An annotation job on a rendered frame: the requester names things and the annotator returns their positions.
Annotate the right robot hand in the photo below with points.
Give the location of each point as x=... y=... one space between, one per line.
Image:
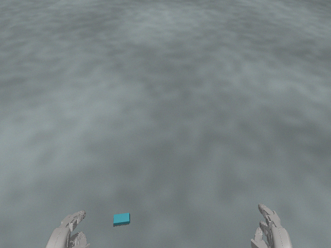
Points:
x=277 y=236

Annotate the small box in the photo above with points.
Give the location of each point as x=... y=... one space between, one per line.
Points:
x=123 y=218

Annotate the left robot hand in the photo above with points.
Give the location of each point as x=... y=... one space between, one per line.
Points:
x=60 y=237

